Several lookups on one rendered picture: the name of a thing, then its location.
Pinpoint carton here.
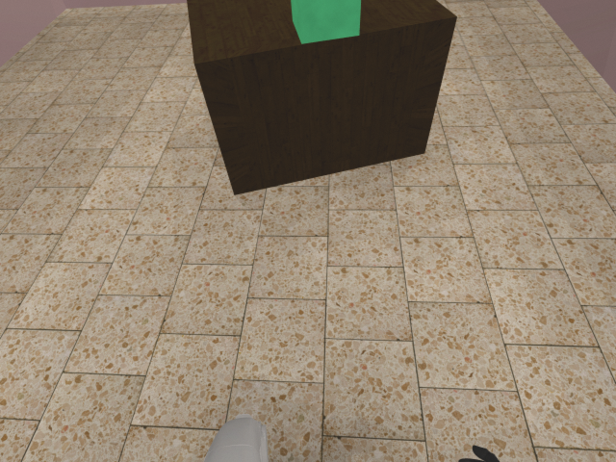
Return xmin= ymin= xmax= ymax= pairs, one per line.
xmin=291 ymin=0 xmax=361 ymax=44

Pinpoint pedestal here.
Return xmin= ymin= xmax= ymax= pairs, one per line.
xmin=187 ymin=0 xmax=457 ymax=195

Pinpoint left robot thigh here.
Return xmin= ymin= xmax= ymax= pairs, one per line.
xmin=204 ymin=418 xmax=269 ymax=462

